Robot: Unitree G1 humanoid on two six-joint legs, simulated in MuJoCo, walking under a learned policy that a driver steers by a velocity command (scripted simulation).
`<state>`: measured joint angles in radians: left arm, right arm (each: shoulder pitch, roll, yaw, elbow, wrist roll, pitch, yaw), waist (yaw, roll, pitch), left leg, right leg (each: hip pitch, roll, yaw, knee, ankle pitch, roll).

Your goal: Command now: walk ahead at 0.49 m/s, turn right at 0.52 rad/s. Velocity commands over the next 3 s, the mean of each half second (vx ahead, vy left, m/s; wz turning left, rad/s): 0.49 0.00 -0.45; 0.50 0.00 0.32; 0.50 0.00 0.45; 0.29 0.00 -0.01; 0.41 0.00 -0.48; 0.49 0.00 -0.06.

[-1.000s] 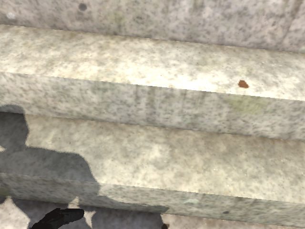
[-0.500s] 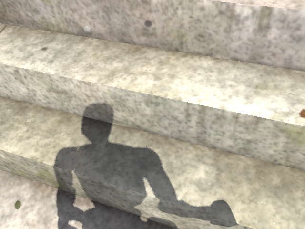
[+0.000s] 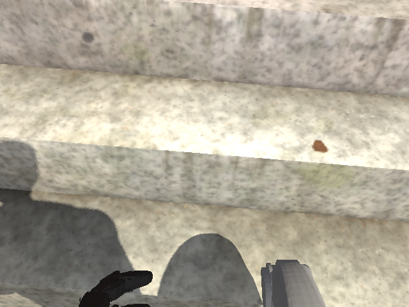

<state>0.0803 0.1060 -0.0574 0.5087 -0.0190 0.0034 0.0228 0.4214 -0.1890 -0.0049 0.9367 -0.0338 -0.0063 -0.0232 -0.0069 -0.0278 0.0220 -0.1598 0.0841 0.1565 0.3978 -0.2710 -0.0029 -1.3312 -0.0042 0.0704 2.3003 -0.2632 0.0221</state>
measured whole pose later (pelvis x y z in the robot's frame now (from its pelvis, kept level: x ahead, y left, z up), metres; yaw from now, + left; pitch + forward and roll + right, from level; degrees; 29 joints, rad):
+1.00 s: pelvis +0.41 -0.08 +0.37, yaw +1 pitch +0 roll +2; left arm 0.04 0.13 -0.09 0.47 0.00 -0.07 -0.04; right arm 0.45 -0.17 0.03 0.86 -0.04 -0.03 0.00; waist 0.02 -0.01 -0.09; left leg -0.25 -0.09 0.03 0.72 -0.47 0.08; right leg -1.12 0.03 0.08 2.20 -0.31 -0.02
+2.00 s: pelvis +0.86 -0.02 +0.78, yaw +11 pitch +1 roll +0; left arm 0.20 0.21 0.00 0.84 -0.01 -0.06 -0.04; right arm 0.23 -0.24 0.00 1.00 -0.05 -0.03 0.02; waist 0.05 -0.01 -0.09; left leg -0.50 0.08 0.21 0.75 -0.27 0.06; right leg -0.91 0.01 0.13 2.05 0.00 -0.14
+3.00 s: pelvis +1.25 -0.17 +1.07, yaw -4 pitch +7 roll +7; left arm 0.56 0.07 -0.07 1.22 0.00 -0.05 0.05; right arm -0.11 -0.04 0.15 0.73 -0.01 -0.04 0.07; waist 0.05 -0.02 -0.14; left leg -1.01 -0.10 0.26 1.40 -0.43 0.17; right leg -0.02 -0.05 -0.12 0.20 0.00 -0.11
